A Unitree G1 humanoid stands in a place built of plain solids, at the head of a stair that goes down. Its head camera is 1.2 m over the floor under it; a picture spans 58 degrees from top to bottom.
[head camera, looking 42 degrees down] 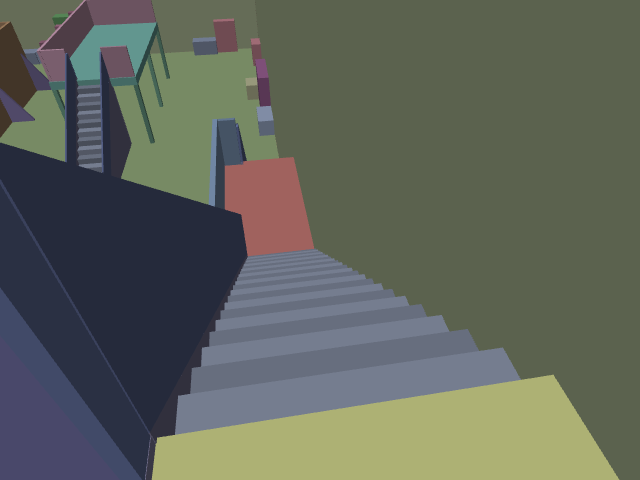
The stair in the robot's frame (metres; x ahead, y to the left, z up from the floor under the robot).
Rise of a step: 0.18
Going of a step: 0.22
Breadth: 1.19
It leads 9 degrees to the left of straight ahead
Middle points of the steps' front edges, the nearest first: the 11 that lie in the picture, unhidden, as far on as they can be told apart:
0.62 -0.14 0.00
0.84 -0.10 -0.18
1.05 -0.06 -0.36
1.27 -0.03 -0.54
1.49 0.01 -0.72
1.71 0.04 -0.90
1.93 0.08 -1.08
2.14 0.12 -1.26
2.36 0.15 -1.44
2.58 0.19 -1.62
2.80 0.22 -1.80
